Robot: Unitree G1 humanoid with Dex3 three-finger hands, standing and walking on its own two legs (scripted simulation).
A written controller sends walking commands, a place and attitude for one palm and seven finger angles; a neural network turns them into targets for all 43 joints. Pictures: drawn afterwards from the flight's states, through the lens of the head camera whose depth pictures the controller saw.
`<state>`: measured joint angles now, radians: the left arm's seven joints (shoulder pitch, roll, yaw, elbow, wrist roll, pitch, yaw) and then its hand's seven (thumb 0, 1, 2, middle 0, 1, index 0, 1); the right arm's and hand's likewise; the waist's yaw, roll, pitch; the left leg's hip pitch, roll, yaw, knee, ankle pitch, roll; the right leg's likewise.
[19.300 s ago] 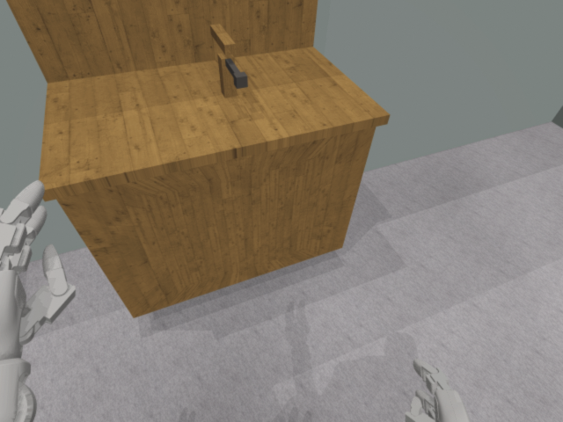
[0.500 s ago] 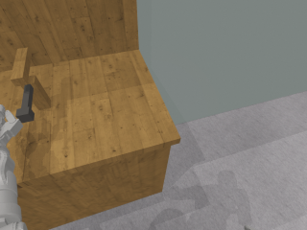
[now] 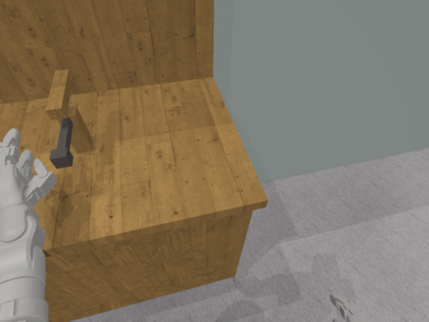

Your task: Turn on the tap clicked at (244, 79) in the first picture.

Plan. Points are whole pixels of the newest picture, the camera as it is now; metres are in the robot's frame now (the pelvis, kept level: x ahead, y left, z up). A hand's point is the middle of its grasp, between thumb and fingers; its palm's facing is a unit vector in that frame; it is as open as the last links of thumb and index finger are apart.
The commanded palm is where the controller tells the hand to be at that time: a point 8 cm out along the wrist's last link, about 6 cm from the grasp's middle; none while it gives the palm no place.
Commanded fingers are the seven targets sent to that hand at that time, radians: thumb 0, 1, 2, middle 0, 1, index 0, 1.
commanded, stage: push the lever round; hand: left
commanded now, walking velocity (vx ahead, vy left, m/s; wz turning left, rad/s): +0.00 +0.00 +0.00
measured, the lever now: (61, 158) +0.37 +0.32 +0.10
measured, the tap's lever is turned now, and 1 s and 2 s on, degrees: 0 15 42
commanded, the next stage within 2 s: none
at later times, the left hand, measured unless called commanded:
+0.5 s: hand (63, 176) +0.34 +0.30 +0.09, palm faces +0.53 -0.84 -0.08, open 7.7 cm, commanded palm +0.30 +0.33 +0.09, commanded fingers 0.00 0.90 0.90 -0.15 -0.15 -0.15 -0.15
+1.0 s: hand (81, 171) +0.35 +0.27 +0.09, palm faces +0.61 -0.79 -0.05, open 7.8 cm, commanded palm +0.31 +0.29 +0.09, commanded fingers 0.00 0.90 0.90 -0.15 -0.15 -0.15 -0.15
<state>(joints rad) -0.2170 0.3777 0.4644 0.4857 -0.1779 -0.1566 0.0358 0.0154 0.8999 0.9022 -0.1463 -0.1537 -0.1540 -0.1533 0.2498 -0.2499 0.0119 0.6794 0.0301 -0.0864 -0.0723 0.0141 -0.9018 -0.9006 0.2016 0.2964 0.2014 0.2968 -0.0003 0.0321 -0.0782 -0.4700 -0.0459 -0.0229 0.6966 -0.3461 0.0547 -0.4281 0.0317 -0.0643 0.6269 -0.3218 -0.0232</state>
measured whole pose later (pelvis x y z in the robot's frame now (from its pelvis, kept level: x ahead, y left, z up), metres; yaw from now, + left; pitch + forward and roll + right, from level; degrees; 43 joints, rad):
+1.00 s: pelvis +0.00 -0.02 +0.00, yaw +0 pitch +7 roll -1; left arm -0.27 0.29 0.42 0.51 -0.13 -0.17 0.26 0.02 0.91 0.91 -0.15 -0.15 -0.15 -0.15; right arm 0.25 -0.25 0.01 0.69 0.02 -0.04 -0.05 0.01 -0.90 -0.90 0.20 0.30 0.20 0.30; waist -0.02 0.04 -0.08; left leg -0.47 -0.03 -0.03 0.71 -0.35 0.03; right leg -0.44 0.05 -0.07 0.65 -0.33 -0.05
